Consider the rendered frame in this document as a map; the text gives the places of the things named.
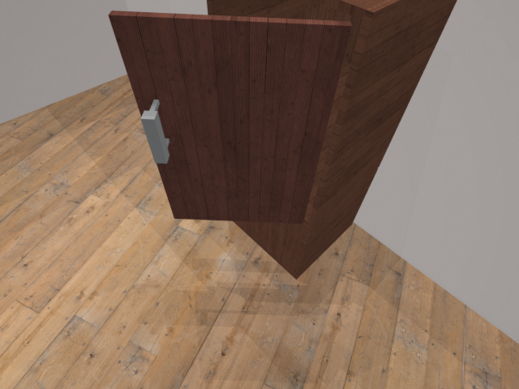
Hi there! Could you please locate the cupboard door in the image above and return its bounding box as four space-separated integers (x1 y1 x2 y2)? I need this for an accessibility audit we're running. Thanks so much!
108 11 352 224

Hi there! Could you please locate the handle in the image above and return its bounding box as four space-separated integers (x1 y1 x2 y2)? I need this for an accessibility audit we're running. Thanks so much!
141 100 169 164

